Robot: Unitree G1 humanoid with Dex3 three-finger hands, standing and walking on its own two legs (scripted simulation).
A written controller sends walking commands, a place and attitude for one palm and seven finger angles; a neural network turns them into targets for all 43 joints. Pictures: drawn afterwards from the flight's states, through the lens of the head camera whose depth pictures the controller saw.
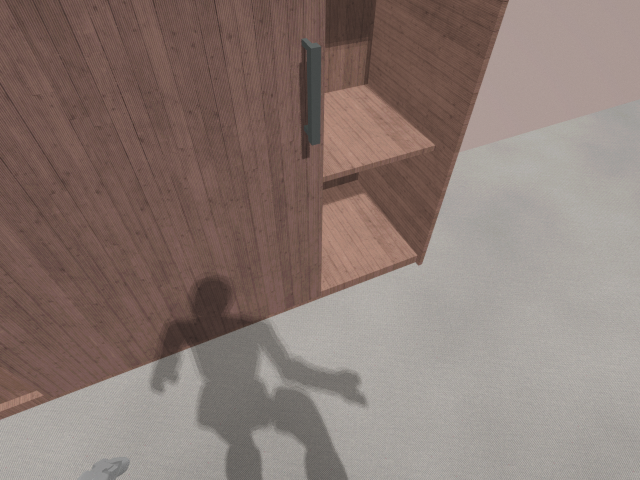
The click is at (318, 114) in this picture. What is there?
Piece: wardrobe's sliding door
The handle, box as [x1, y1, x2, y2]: [302, 38, 320, 144]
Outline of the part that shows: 303,38 302,45 307,50 308,124 304,125 304,130 308,135 308,140 310,143 315,144 319,143 320,46 317,43 311,43 306,38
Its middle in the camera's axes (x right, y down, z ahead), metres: -0.02 -0.29 +0.79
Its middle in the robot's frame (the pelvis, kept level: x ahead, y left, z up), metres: +0.80 +0.07 +0.09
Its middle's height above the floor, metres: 0.85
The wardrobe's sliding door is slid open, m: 0.44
